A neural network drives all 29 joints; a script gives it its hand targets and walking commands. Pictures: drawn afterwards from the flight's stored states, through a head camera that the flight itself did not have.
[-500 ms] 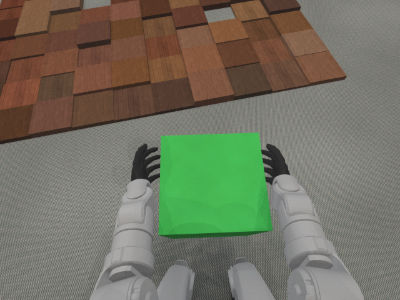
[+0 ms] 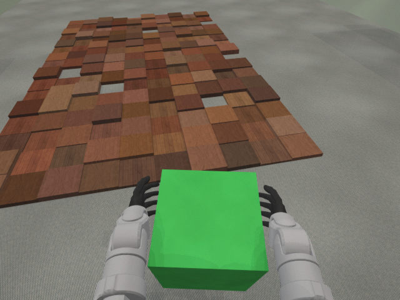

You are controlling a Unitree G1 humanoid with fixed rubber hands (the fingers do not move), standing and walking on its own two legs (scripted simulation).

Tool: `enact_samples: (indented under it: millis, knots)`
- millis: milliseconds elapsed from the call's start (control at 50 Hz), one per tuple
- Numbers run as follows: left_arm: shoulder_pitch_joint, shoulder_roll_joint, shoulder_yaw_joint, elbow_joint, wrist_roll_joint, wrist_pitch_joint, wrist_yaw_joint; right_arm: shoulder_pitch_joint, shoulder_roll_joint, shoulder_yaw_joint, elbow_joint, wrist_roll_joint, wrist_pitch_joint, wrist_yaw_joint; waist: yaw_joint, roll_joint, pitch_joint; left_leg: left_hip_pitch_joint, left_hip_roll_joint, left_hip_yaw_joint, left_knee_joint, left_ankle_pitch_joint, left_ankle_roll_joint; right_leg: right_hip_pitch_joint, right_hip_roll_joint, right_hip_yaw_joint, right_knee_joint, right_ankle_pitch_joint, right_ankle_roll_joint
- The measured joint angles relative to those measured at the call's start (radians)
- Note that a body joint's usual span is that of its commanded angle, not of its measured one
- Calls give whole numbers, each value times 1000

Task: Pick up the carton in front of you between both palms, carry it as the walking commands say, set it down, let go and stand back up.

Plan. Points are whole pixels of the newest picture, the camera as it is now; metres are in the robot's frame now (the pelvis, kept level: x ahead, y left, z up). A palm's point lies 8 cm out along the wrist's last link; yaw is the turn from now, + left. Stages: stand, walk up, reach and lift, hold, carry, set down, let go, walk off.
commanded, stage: reach and lift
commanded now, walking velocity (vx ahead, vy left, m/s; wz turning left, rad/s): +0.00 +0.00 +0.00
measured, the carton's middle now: (206, 234) +0.29 +0.00 -0.07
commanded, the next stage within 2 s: hold in 0.98 s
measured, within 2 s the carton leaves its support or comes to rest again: neither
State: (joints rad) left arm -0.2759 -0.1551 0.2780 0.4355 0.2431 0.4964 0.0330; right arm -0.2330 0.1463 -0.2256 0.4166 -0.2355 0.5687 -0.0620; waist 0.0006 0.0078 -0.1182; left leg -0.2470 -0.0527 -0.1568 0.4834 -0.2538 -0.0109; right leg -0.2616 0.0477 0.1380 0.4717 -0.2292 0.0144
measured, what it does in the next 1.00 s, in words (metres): stands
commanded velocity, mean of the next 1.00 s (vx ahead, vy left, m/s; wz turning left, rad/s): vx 0.00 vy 0.00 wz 0.00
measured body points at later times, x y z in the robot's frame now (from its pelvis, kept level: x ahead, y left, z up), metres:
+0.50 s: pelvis -0.01 +0.00 +0.00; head -0.05 -0.01 +0.45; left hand +0.30 +0.15 +0.03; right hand +0.29 -0.15 +0.02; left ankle +0.00 +0.13 -0.74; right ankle +0.01 -0.13 -0.74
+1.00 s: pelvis +0.00 +0.00 +0.01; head -0.05 +0.00 +0.45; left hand +0.31 +0.15 +0.04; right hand +0.29 -0.15 +0.03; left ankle +0.00 +0.13 -0.74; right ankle +0.01 -0.13 -0.74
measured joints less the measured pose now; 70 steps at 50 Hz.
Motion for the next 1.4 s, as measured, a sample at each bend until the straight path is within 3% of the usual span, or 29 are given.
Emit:
enact_samples:
  millis: [120, 260, 980, 1140, 1400]
  knots:
    - [-45, -12, 35, 20, 58, 60, -19, -43, 8, -34, 15, -54, 63, 30, 1, -2, 46, 66, 2, 4, -19, 12, 1, 66, -2, 1, -19, 13, 0]
    - [-82, -24, 59, 9, 80, 73, -20, -83, 17, -58, 10, -78, 73, 34, 3, -1, 90, 65, 1, 8, -6, 17, -1, 63, -2, 0, -4, 17, 1]
    - [-24, -7, -13, -97, 56, 159, -35, -27, 5, 7, -97, -51, 152, 37, 2, 0, 92, 167, 14, 9, -100, 37, 1, 169, -8, -12, -100, 36, -5]
    - [2, 0, -45, -171, 32, 208, -21, -2, -1, 44, -172, -31, 201, 36, 3, 0, 88, 206, 15, 12, -129, 50, 2, 207, -11, -10, -128, 48, -4]
    - [-47, -13, -8, -134, 67, 236, -32, -54, 11, 3, -129, -69, 224, 47, 6, 0, 108, 204, 16, 16, -106, 49, 0, 206, -8, -13, -105, 48, -6]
